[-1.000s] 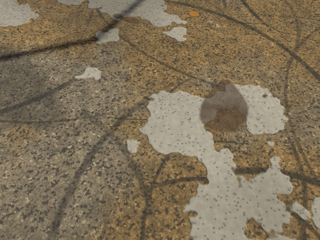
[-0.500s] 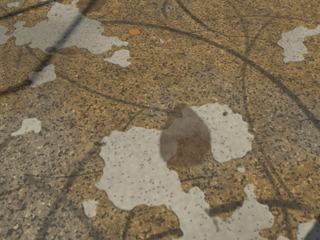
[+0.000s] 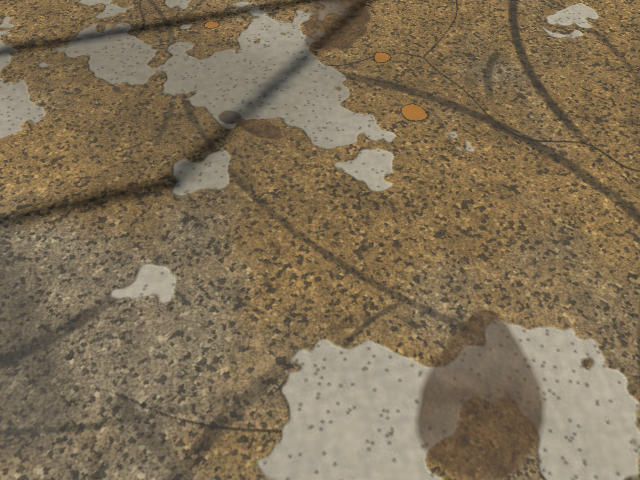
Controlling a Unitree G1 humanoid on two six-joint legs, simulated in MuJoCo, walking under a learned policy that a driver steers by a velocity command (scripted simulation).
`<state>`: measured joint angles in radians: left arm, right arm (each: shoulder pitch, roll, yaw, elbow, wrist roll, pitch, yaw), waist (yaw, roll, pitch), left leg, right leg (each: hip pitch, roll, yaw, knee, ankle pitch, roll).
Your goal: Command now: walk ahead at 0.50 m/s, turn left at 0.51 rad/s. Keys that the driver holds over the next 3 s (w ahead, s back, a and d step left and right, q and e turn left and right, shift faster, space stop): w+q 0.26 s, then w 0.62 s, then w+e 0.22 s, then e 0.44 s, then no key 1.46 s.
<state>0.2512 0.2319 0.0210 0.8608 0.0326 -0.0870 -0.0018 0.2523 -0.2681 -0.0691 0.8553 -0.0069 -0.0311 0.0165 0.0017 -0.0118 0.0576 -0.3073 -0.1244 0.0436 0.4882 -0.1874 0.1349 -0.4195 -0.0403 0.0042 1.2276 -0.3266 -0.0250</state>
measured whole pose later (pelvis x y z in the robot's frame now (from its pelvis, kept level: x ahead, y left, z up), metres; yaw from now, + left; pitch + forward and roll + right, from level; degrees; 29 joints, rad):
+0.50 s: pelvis +0.29 -0.03 +0.00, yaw +14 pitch +1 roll +0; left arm 0.17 0.25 0.03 0.78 0.03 -0.07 -0.01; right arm 0.37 -0.29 -0.06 0.86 -0.02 -0.05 0.01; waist -0.04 0.03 0.03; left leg -0.30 -0.09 -0.09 1.10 -0.38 0.08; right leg -0.35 0.04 -0.03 0.51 -0.18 -0.05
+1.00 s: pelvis +0.53 +0.07 +0.00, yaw +14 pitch +0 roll -1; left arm 0.40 0.24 0.04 0.96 0.01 -0.06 -0.01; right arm 0.13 -0.23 -0.02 0.79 -0.03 -0.07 0.01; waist 0.05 -0.02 0.04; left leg -0.34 -0.02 0.10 0.52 -0.19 0.08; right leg -0.27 0.01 0.01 1.04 -0.39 -0.07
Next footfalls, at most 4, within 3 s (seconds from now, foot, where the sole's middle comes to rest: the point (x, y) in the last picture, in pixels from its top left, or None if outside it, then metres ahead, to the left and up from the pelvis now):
0.38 right None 0.41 -0.10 -0.77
0.90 left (254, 411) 0.61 0.16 -0.77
1.40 right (323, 331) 0.80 0.02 -0.77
1.90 left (233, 331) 0.80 0.23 -0.77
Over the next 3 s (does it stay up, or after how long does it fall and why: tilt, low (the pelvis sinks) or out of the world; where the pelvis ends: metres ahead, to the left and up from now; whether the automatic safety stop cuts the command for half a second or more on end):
stays up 0.77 0.14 0.01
